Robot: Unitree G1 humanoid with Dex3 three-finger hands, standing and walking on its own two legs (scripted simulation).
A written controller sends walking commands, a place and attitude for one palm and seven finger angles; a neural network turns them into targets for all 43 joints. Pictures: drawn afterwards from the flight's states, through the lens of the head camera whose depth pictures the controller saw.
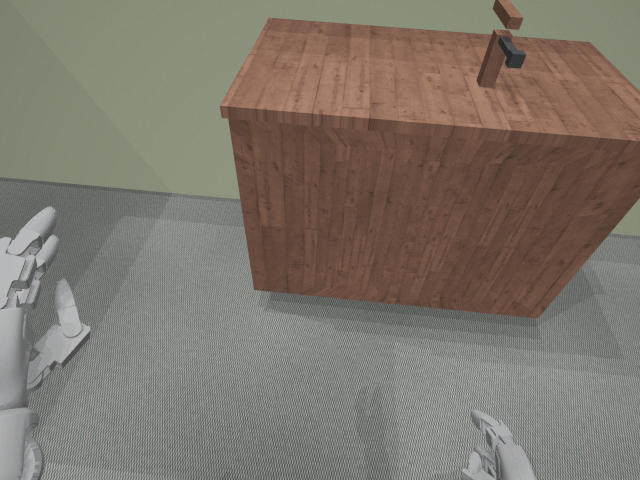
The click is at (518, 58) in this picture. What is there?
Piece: tap's lever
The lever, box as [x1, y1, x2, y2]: [505, 49, 525, 68]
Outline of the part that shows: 510,49 505,61 507,67 520,68 525,56 524,52 522,50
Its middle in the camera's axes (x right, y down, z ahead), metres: +0.41 -0.38 +0.81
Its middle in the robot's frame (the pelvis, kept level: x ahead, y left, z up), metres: +0.90 -0.35 +0.16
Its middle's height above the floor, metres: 0.93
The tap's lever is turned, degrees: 0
